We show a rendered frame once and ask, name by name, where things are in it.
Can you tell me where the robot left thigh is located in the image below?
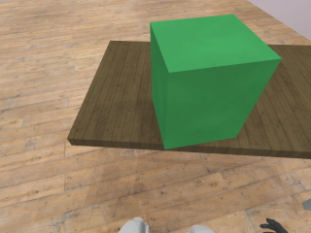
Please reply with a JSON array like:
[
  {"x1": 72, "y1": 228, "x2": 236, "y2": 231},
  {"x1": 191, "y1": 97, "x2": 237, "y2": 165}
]
[{"x1": 119, "y1": 219, "x2": 150, "y2": 233}]

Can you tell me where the carton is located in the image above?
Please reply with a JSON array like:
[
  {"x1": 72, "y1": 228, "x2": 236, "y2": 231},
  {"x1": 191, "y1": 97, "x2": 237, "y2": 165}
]
[{"x1": 150, "y1": 14, "x2": 282, "y2": 150}]

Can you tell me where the table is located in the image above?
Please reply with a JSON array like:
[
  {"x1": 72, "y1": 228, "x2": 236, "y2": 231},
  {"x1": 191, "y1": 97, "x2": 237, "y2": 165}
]
[{"x1": 67, "y1": 41, "x2": 311, "y2": 211}]

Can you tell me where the robot right hand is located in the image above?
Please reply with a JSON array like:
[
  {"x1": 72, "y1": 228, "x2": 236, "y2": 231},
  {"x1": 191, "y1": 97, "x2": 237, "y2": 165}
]
[{"x1": 259, "y1": 218, "x2": 289, "y2": 233}]

